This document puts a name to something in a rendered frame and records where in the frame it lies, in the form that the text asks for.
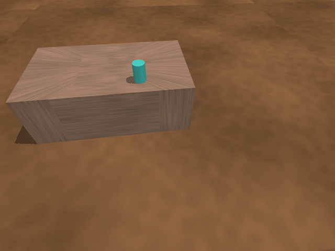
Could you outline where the can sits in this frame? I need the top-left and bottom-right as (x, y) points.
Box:
(132, 60), (146, 84)

